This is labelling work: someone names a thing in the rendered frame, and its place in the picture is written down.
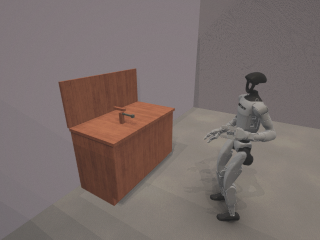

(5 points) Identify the robot right forearm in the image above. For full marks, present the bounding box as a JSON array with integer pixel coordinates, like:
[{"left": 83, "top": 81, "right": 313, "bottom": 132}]
[{"left": 219, "top": 115, "right": 237, "bottom": 133}]

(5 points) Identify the robot left forearm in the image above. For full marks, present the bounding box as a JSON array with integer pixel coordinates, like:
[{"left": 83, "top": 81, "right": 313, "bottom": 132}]
[{"left": 243, "top": 131, "right": 277, "bottom": 142}]

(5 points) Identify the left robot hand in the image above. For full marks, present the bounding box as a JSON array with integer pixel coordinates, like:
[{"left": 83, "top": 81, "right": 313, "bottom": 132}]
[{"left": 220, "top": 125, "right": 246, "bottom": 141}]

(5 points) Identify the robot left upper arm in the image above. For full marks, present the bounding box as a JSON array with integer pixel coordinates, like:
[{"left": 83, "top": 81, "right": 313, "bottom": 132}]
[{"left": 252, "top": 102, "right": 276, "bottom": 133}]

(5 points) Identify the humanoid robot torso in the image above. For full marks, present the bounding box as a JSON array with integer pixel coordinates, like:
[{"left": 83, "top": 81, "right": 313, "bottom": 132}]
[{"left": 234, "top": 93, "right": 264, "bottom": 153}]

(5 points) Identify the tap lever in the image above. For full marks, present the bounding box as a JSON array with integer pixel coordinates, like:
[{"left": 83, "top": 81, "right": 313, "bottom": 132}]
[{"left": 122, "top": 113, "right": 135, "bottom": 118}]

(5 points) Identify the right robot thigh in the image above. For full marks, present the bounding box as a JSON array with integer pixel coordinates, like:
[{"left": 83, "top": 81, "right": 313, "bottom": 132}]
[{"left": 217, "top": 139, "right": 235, "bottom": 177}]

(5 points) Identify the right robot hand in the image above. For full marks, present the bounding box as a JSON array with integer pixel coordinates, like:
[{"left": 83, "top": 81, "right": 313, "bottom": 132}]
[{"left": 204, "top": 128, "right": 222, "bottom": 143}]

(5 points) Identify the counter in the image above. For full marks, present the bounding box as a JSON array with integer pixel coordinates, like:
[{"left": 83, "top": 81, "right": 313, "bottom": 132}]
[{"left": 58, "top": 68, "right": 175, "bottom": 206}]

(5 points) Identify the robot right upper arm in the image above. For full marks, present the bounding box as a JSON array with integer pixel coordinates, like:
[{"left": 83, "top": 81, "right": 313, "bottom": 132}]
[{"left": 238, "top": 94, "right": 249, "bottom": 102}]

